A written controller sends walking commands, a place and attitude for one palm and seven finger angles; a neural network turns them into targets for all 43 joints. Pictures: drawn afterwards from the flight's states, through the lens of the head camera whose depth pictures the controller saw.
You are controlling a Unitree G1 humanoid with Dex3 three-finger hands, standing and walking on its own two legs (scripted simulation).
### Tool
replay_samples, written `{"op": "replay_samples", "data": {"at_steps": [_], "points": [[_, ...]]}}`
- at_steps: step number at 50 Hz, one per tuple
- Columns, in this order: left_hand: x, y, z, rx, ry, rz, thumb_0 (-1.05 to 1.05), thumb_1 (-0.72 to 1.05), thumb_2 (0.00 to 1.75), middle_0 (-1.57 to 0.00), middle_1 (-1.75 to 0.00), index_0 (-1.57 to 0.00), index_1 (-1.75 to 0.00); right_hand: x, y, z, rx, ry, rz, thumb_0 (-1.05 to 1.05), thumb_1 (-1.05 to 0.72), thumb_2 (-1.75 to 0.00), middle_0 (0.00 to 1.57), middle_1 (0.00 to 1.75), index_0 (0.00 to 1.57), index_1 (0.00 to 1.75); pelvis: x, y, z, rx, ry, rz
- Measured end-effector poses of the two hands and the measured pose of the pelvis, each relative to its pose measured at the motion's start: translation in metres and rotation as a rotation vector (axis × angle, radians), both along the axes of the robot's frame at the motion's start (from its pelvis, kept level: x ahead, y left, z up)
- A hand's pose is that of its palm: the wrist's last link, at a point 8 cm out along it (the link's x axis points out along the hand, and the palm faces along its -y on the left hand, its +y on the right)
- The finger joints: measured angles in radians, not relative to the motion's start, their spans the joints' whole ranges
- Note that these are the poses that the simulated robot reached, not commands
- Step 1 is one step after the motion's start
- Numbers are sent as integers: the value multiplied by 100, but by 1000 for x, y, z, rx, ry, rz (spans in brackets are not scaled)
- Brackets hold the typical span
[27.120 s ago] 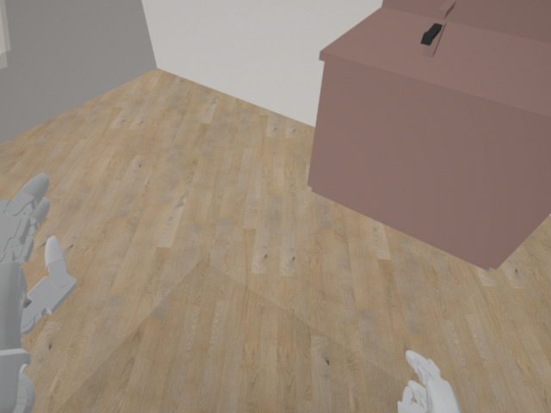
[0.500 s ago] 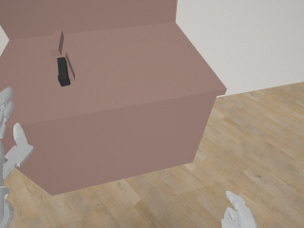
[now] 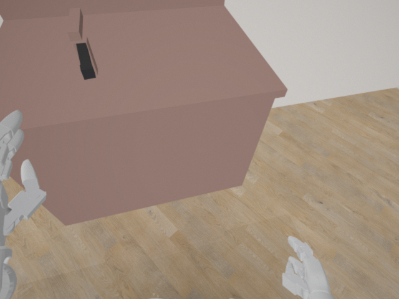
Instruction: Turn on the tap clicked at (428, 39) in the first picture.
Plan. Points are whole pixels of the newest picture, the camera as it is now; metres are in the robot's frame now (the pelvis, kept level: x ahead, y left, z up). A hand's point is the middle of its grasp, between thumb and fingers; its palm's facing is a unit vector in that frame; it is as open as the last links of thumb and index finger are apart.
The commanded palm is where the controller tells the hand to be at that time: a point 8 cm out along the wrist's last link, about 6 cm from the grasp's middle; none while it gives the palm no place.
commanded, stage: step back with the hand held close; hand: left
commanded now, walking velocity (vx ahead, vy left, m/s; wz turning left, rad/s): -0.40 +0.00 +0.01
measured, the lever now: (87, 71) +0.59 +0.34 +0.09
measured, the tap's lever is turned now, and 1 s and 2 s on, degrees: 8 8 8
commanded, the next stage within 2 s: stop stepping back and stand still in 0.06 s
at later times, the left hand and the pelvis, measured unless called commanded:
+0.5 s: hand out of the picture +0.07 +0.19 +0.16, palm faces +0.39 -0.83 -0.40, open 7.4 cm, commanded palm +0.01 +0.24 +0.18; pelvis -0.14 -0.05 +0.00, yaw +3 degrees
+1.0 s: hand out of the picture +0.03 +0.20 +0.17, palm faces +0.47 -0.79 -0.39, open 7.4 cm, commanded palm -0.03 +0.23 +0.18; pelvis -0.18 -0.05 -0.01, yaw +2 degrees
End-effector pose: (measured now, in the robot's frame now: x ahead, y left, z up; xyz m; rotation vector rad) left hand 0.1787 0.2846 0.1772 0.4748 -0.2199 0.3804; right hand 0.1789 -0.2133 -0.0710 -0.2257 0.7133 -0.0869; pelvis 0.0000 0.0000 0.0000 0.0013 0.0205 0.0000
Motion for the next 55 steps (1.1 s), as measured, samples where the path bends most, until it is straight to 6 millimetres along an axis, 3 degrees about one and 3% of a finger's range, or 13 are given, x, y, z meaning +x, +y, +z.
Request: {"op": "replay_samples", "data": {"at_steps": [6,9,13,21,25,28,32,37,42,50,55], "points": [[-28,-35,-2,-22,4,-29,1,89,90,-21,-30,-21,-30,-39,-8,-10,62,-17,10,1,-90,-90,20,30,20,30,-41,-25,-5,7,16,-13],[-46,-56,4,14,1,-67,1,89,90,-21,-30,-21,-30,-61,-24,-17,76,1,-2,1,-90,-90,20,30,20,30,-65,-38,-6,-6,20,-25],[-73,-73,15,61,25,-96,1,89,90,-21,-30,-22,-31,-99,-53,-11,59,48,-55,1,-91,-90,20,30,20,30,-85,-49,3,33,33,-33],[-118,-64,2,14,68,-13,1,89,90,-21,-30,-22,-31,-168,-105,-6,-34,68,-142,1,-91,-90,20,30,20,30,-121,-54,5,47,14,10],[-145,-58,0,-11,26,-4,1,89,90,-21,-30,-22,-31,-193,-114,-8,-85,66,-137,1,-91,-90,19,30,19,30,-141,-47,-2,7,-1,46],[-168,-53,1,6,8,1,1,89,90,-21,-30,-22,-31,-207,-108,-10,-82,57,-142,1,-91,-90,19,30,19,30,-155,-45,-4,19,-31,34],[-188,-46,5,33,-19,62,1,89,90,-21,-30,-22,-31,-216,-89,-20,-37,30,-118,1,-91,-90,19,30,19,30,-162,-47,-7,18,-57,36],[-193,-46,-2,-15,-67,105,1,89,90,-21,-30,-21,-31,-216,-66,-38,27,47,-42,1,-91,-90,20,30,20,30,-171,-53,-14,12,-77,52],[-195,-55,-4,-59,-84,39,1,89,90,-21,-30,-21,-30,-213,-51,-29,41,39,-2,1,-91,-90,20,30,20,30,-182,-50,-12,24,-85,52],[-193,-48,9,26,-72,44,1,89,90,-21,-30,-21,-31,-212,-48,-17,62,-11,-26,1,-91,-90,20,30,20,30,-178,-52,-6,18,-79,32],[-182,-57,0,19,-28,80,1,89,90,-21,-30,-21,-30,-204,-61,-27,63,13,-9,1,-90,-90,20,30,20,30,-167,-65,-10,10,-62,23]]}}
